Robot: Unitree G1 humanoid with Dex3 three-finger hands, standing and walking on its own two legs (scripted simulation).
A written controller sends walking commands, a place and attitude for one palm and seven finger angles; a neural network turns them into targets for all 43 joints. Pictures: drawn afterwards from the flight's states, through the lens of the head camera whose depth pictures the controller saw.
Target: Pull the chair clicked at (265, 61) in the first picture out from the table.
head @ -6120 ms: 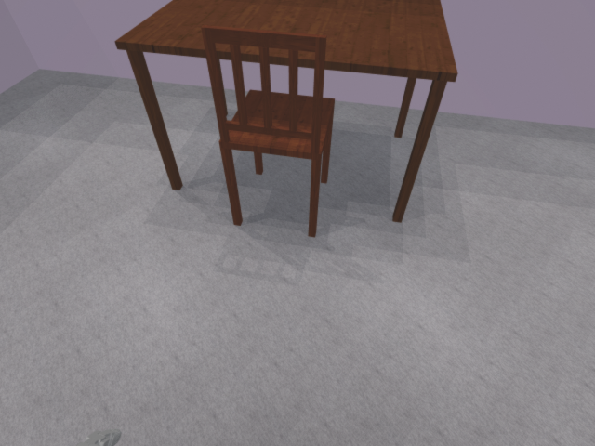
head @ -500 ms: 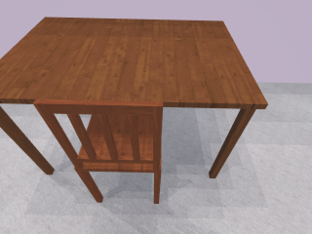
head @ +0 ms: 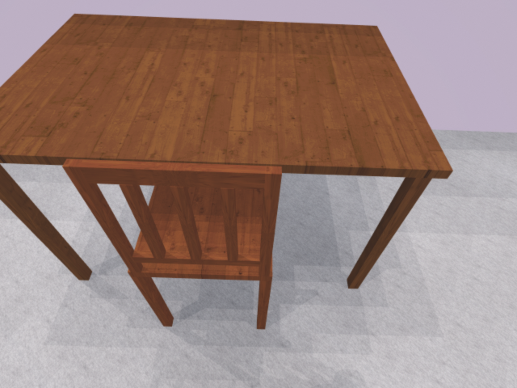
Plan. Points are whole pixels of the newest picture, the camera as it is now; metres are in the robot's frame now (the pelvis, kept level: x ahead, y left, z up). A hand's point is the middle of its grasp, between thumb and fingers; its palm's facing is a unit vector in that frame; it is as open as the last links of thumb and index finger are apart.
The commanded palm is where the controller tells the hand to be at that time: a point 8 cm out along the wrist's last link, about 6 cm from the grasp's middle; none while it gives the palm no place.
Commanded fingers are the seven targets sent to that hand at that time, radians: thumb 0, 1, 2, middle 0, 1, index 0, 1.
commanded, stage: look again from close up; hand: left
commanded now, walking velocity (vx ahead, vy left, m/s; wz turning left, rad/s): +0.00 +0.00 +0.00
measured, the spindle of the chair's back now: (188, 225) +0.43 +0.18 -0.09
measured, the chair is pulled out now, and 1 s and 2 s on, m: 0.00 0.00 0.00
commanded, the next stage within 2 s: raise the hand toward the chair's back in 0.04 s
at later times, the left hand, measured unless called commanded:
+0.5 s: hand (176, 359) +0.17 +0.13 -0.03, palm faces +0.01 -1.00 +0.01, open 8.6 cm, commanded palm +0.10 +0.22 -0.06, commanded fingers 0.00 0.46 0.71 -0.16 -0.23 -0.16 -0.23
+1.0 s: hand (161, 358) +0.17 +0.16 -0.05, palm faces +0.10 -0.99 -0.01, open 13.0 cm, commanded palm +0.13 +0.22 -0.05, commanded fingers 0.00 -0.13 0.46 -0.10 -0.14 -0.10 -0.14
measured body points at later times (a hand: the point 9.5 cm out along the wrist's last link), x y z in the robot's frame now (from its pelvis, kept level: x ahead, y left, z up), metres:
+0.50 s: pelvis -0.05 -0.05 -0.05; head -0.02 -0.03 +0.39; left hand +0.16 +0.19 -0.03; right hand +0.16 -0.30 -0.11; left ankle +0.01 +0.08 -0.74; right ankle -0.07 -0.14 -0.74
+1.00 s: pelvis -0.05 -0.05 -0.09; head +0.01 -0.06 +0.36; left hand +0.16 +0.21 -0.04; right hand +0.10 -0.28 -0.19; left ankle +0.01 +0.08 -0.74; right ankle -0.07 -0.14 -0.74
